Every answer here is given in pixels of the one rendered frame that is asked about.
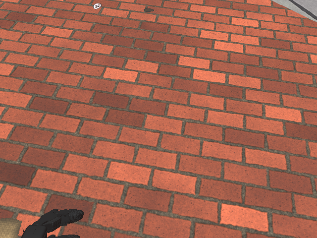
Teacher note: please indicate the left robot hand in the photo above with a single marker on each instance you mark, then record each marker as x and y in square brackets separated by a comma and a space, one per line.
[51, 221]

